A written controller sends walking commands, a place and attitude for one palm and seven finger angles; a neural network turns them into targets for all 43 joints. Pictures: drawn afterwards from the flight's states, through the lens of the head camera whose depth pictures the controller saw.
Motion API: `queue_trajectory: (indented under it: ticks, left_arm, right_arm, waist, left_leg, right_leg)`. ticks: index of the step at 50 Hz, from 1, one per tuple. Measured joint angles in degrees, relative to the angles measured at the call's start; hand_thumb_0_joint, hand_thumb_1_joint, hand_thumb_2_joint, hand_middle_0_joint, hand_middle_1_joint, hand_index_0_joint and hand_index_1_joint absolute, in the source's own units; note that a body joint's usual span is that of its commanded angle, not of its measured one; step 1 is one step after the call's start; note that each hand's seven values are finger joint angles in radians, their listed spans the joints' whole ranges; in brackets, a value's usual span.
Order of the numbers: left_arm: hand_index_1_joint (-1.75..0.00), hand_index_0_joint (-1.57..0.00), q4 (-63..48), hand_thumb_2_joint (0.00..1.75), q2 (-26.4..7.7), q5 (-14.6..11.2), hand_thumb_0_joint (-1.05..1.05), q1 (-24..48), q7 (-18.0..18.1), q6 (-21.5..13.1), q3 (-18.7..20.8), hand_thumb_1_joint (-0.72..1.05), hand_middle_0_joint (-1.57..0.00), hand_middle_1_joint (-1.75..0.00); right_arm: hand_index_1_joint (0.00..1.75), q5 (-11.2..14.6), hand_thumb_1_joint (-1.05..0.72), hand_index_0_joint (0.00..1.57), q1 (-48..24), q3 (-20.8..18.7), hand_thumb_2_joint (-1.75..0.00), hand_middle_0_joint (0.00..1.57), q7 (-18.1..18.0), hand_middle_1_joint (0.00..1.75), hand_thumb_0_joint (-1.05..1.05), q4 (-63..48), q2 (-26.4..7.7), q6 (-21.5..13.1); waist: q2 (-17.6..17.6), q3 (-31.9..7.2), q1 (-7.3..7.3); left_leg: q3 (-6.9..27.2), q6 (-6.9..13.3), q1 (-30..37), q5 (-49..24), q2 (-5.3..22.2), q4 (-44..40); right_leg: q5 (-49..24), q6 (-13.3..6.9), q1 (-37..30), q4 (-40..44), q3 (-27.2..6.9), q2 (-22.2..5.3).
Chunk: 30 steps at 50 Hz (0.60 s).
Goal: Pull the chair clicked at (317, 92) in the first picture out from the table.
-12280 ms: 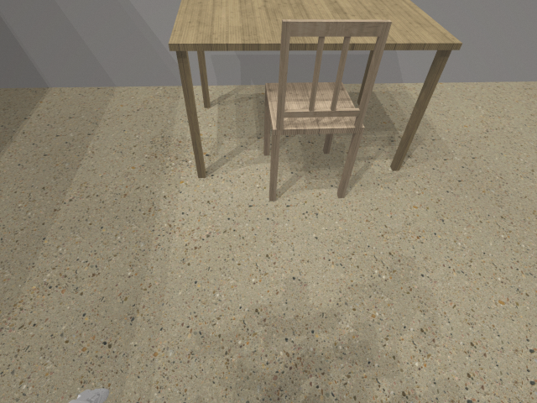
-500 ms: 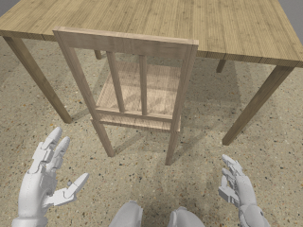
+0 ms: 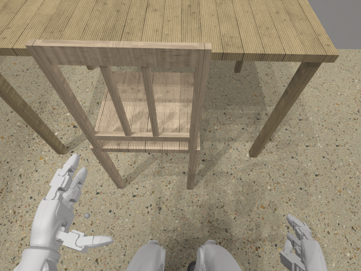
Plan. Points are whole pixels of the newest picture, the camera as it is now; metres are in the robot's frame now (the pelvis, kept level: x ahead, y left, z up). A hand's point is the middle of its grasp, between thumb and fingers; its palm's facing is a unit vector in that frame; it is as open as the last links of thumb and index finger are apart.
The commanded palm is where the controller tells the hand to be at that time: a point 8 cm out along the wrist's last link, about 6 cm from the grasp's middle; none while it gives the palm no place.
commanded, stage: raise the hand toward the chair's back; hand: left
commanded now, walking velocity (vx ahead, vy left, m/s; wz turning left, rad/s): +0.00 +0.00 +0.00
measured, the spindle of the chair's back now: (118, 105) +0.52 +0.19 -0.01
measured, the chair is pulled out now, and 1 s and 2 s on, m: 0.00 0.00 0.00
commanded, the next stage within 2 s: aim the fingers beside a spindle in 0.96 s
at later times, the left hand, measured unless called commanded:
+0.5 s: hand (50, 192) +0.26 +0.26 +0.06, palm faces +0.05 -1.00 -0.05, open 16.9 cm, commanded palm +0.23 +0.31 +0.06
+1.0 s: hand (56, 193) +0.26 +0.25 +0.05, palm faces +0.01 -1.00 -0.04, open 17.0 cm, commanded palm +0.24 +0.31 +0.06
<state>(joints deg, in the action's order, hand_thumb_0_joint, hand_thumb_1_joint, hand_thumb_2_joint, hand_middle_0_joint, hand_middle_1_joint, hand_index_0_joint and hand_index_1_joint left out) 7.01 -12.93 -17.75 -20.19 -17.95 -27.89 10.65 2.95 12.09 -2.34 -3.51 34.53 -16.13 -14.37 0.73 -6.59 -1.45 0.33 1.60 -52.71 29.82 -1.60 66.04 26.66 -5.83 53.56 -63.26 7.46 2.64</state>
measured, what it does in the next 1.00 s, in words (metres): shifts its weight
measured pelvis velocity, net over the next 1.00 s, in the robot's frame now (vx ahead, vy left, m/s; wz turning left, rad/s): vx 0.02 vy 0.05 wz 0.00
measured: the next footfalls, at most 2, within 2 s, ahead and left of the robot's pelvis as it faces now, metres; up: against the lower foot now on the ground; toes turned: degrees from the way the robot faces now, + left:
none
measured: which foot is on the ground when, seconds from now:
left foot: down 0.00-1.00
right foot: down 0.00-1.00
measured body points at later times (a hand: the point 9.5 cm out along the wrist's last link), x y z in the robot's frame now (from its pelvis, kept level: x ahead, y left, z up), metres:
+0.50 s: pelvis +0.01 +0.05 +0.01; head +0.08 +0.06 +0.46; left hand +0.25 +0.31 +0.06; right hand +0.20 -0.18 -0.06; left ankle +0.02 +0.10 -0.65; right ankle +0.04 -0.06 -0.65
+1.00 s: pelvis +0.02 +0.05 +0.01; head +0.09 +0.07 +0.46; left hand +0.25 +0.30 +0.05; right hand +0.19 -0.19 -0.06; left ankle +0.02 +0.10 -0.65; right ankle +0.04 -0.06 -0.65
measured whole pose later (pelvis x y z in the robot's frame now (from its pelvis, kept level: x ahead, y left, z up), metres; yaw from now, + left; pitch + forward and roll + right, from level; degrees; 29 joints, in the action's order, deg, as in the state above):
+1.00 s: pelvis +0.02 +0.05 +0.01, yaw +0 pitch +16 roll -4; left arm 3.5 -15.1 -15.8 -17.0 -14.2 -21.4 10.7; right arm 1.6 13.1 1.4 -1.7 30.1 -14.0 -10.8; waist 1.9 -7.3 -0.7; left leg -0.2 4.9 -48.9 29.7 -3.2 62.7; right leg 25.6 -1.9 48.4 -58.0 6.5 1.4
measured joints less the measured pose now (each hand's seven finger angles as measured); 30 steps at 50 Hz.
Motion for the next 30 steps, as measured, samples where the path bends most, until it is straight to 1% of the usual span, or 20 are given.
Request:
queue_trajectory:
  ticks: [6, 8, 12, 16, 18, 21, 24, 26, 30]
  left_arm:
    - [-0.10, -0.07, -3.36, 0.36, 0.46, 0.96, -0.01, 0.20, 4.92, -0.16, -0.08, -0.37, -0.07, -0.10]
    - [-0.09, -0.07, -2.76, 0.34, 0.34, 1.45, -0.01, 1.03, 5.52, 0.14, -0.06, -0.41, -0.07, -0.09]
    - [-0.09, -0.06, -0.25, 0.32, -0.36, 1.88, -0.01, 2.71, 4.19, 2.73, -0.70, -0.46, -0.06, -0.09]
    - [-0.08, -0.06, -0.23, 0.31, -0.75, 1.88, -0.01, 2.94, 3.16, 4.95, -1.09, -0.48, -0.06, -0.08]
    - [-0.08, -0.06, -1.40, 0.31, -0.88, 1.94, -0.01, 2.75, 3.54, 4.85, -0.88, -0.49, -0.06, -0.08]
    - [-0.08, -0.06, -2.90, 0.30, -1.11, 1.88, -0.02, 2.98, 4.38, 3.63, -0.17, -0.50, -0.06, -0.08]
    - [-0.08, -0.06, -2.71, 0.30, -1.63, 1.93, -0.02, 4.21, 4.38, 2.92, 0.73, -0.50, -0.06, -0.08]
    - [-0.08, -0.06, -1.82, 0.30, -2.03, 1.82, -0.02, 5.18, 3.83, 3.53, 1.10, -0.50, -0.06, -0.08]
    - [-0.08, -0.06, -0.96, 0.30, -2.38, 1.56, -0.02, 5.41, 2.59, 6.34, 0.88, -0.50, -0.06, -0.08]
  right_arm:
    - [0.30, -0.64, -0.91, 0.20, -0.88, 1.42, -0.90, 0.20, 0.54, 0.30, 0.01, -1.47, 2.56, -0.23]
    - [0.30, -0.85, -0.91, 0.20, -1.11, 2.35, -0.90, 0.20, 0.94, 0.30, 0.01, -2.17, 3.01, 0.17]
    - [0.30, -0.91, -0.91, 0.20, -1.38, 4.17, -0.90, 0.20, 1.27, 0.30, 0.01, -3.86, 3.29, 1.05]
    - [0.30, -1.05, -0.90, 0.20, -0.94, 4.98, -0.90, 0.20, 1.10, 0.30, 0.01, -4.90, 3.30, 1.31]
    - [0.30, -1.26, -0.90, 0.20, -0.45, 5.00, -0.90, 0.20, 1.00, 0.30, 0.01, -4.89, 3.23, 1.27]
    - [0.30, -1.56, -0.90, 0.20, 0.26, 4.76, -0.90, 0.20, 1.10, 0.30, 0.01, -4.34, 2.91, 1.27]
    - [0.30, -1.59, -0.90, 0.20, 0.75, 4.53, -0.90, 0.20, 1.27, 0.30, 0.01, -3.68, 2.40, 1.70]
    - [0.30, -1.44, -0.90, 0.20, 0.96, 4.38, -0.90, 0.20, 1.35, 0.30, 0.01, -3.46, 2.01, 2.15]
    - [0.30, -1.12, -0.90, 0.20, 1.42, 3.98, -0.90, 0.20, 1.34, 0.30, 0.01, -3.59, 1.51, 2.82]
  waist:
    - [0.23, -1.42, 0.36]
    - [0.59, -1.87, 0.58]
    - [1.02, -1.91, 1.07]
    - [0.98, -1.15, 1.40]
    - [0.85, -0.92, 1.52]
    - [0.84, -0.92, 1.56]
    - [0.91, -1.11, 1.49]
    - [1.04, -1.09, 1.33]
    - [1.27, -0.76, 0.83]
  left_leg:
    - [-0.22, 1.00, 2.54, -0.34, -0.40, -1.75]
    - [-0.21, 1.37, 2.94, -0.41, -0.67, -2.03]
    - [-0.33, 2.09, 3.13, -0.37, -1.04, -2.06]
    - [-0.40, 2.63, 3.65, -0.33, -1.19, -2.37]
    - [-0.37, 2.81, 3.94, -0.33, -1.27, -2.61]
    - [-0.26, 3.04, 4.09, -0.28, -1.48, -2.82]
    - [-0.31, 3.28, 3.82, -0.14, -1.70, -2.73]
    - [-0.40, 3.38, 3.62, -0.04, -1.80, -2.65]
    - [-0.71, 3.65, 3.85, -0.12, -1.84, -3.18]
  right_leg:
    - [-0.59, 0.93, -2.82, 2.17, -0.40, -0.26]
    - [-0.65, 1.31, -3.35, 2.55, -0.43, -0.50]
    - [-0.69, 2.02, -3.75, 2.84, -0.56, -0.85]
    - [-0.89, 2.62, -4.50, 3.57, -0.69, -0.95]
    - [-0.98, 2.88, -4.92, 4.03, -0.69, -0.99]
    - [-1.01, 3.29, -5.29, 4.52, -0.63, -1.17]
    - [-0.91, 3.67, -5.11, 4.55, -0.69, -1.37]
    - [-0.85, 3.89, -4.94, 4.51, -0.78, -1.47]
    - [-1.04, 4.28, -5.13, 5.10, -1.14, -1.49]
